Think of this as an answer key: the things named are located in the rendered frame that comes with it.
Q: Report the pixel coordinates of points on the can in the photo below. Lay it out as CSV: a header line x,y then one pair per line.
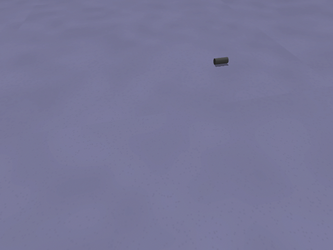
x,y
220,60

